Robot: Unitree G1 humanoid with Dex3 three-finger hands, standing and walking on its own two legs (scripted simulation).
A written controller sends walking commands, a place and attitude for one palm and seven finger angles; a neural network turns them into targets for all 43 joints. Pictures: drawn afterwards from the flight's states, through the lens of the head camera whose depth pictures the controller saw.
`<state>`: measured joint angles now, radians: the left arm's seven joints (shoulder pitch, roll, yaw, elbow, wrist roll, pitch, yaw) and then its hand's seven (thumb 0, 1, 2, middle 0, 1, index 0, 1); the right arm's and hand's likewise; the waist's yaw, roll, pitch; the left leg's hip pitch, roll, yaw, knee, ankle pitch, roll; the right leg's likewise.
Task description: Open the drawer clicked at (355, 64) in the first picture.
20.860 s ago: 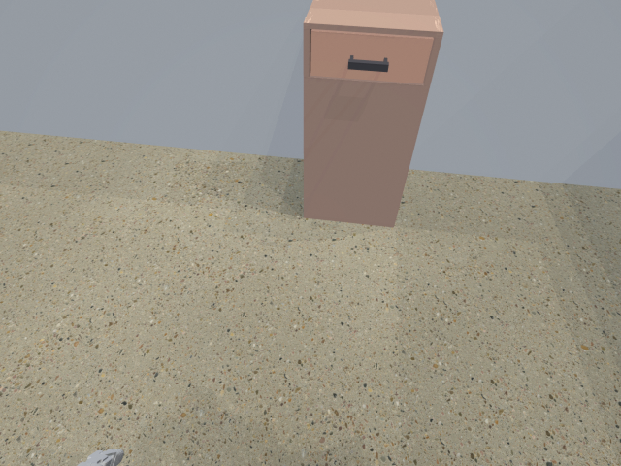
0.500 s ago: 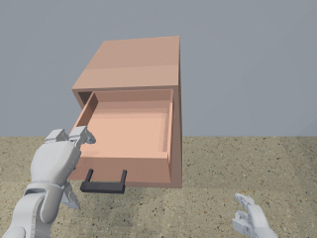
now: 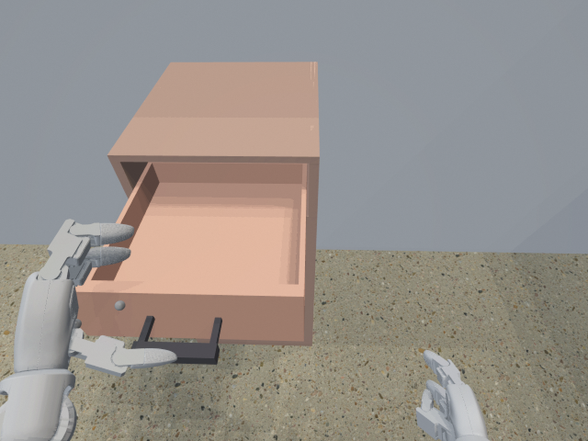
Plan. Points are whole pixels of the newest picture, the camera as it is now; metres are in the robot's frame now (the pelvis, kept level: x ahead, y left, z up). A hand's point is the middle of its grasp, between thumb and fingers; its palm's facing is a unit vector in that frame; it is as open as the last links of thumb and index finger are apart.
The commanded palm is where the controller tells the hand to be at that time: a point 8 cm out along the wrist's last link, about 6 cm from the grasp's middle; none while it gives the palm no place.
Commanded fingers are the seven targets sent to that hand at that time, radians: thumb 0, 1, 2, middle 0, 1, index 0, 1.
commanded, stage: draw the hand back to the body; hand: left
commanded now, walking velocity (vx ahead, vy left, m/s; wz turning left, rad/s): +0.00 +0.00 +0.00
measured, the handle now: (179, 338) +0.25 +0.22 -0.03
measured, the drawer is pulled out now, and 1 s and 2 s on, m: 0.30 0.30 0.30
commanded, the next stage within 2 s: step back with the hand held close in 0.78 s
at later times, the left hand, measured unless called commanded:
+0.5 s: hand (84, 297) +0.20 +0.25 +0.16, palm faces +0.41 -0.81 -0.41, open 9.3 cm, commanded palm +0.14 +0.29 +0.17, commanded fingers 0.00 0.80 0.86 -0.21 -0.37 -0.21 -0.37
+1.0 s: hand (80, 305) +0.19 +0.25 +0.16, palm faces +0.40 -0.80 -0.44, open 7.4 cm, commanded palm +0.13 +0.29 +0.17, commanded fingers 0.00 0.90 0.90 -0.20 -0.30 -0.20 -0.30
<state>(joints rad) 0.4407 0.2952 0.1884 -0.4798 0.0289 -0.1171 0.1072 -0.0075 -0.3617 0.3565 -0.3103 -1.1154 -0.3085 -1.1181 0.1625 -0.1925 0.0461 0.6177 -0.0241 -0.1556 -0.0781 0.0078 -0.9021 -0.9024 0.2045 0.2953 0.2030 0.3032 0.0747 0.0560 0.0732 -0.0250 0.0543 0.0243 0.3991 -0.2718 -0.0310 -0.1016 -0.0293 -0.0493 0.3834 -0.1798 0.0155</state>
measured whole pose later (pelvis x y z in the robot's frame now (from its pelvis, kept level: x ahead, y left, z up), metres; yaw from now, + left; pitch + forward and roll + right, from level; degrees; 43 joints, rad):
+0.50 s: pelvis +0.01 +0.01 +0.00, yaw +0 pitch -4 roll -1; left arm 0.49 0.32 0.30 -0.47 -0.02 -0.13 0.10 0.00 0.45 0.71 -0.24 -0.58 -0.24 -0.59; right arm 0.18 -0.21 0.01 0.64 -0.02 -0.16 -0.07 0.01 -0.90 -0.90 0.21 0.30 0.20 0.30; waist 0.07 0.06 0.05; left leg -0.03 0.05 0.03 0.41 -0.29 -0.02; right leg -0.10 -0.04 -0.05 0.38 -0.19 0.03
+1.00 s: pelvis +0.00 +0.00 +0.00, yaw +1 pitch -2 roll -1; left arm 0.52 0.32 0.34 -0.48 -0.03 -0.16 0.10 0.01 0.89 0.90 -0.21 -0.30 -0.21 -0.31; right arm 0.17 -0.22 0.02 0.60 -0.01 -0.11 -0.07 0.01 -0.90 -0.90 0.21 0.30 0.21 0.30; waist 0.04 0.06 0.03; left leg -0.14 0.06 0.01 0.45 -0.29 -0.02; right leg -0.18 -0.03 -0.06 0.38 -0.17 0.02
